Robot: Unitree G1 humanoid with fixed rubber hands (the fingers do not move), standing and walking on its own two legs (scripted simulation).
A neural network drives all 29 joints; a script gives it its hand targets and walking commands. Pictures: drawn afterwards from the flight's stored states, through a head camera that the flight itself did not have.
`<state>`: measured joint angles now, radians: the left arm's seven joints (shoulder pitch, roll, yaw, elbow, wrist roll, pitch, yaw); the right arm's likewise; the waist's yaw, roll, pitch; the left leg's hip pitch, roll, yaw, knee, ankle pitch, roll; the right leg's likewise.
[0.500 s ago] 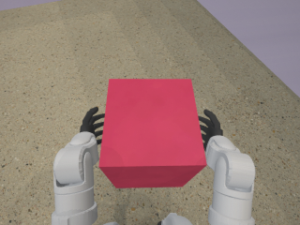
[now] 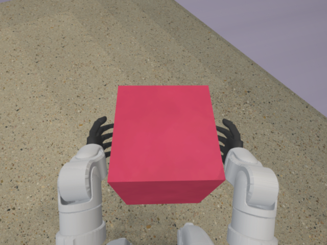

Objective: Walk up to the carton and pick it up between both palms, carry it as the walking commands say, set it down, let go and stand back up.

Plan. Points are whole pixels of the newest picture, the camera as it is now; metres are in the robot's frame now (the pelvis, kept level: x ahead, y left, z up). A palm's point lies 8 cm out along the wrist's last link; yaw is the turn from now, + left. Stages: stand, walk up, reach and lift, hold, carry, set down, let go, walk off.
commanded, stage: carry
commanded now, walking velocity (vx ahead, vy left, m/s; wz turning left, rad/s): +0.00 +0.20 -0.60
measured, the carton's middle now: (163, 151) +0.33 +0.01 +0.00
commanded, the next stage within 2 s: none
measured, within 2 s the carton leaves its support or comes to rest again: neither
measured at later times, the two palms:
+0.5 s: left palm (99, 130) +0.35 +0.16 +0.05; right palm (226, 170) +0.27 -0.12 +0.07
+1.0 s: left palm (106, 122) +0.37 +0.15 +0.05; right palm (216, 200) +0.21 -0.09 +0.06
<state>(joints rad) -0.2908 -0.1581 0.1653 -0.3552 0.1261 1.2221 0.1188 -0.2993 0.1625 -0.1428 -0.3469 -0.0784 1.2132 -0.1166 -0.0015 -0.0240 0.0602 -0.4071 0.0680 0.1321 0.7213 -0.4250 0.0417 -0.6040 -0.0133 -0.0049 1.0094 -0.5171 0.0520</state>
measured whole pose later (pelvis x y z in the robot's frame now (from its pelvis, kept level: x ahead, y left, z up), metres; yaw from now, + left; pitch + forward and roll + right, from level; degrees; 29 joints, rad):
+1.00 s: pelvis +0.04 +0.19 -0.01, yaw -33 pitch +5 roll -1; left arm -0.30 -0.16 0.15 -0.32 0.12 1.20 0.12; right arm -0.28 0.15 -0.15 -0.36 -0.08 1.21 -0.12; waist 0.00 -0.01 0.06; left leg -0.45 0.05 0.07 0.81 -0.49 -0.08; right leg -0.52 -0.01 0.05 0.74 -0.31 0.03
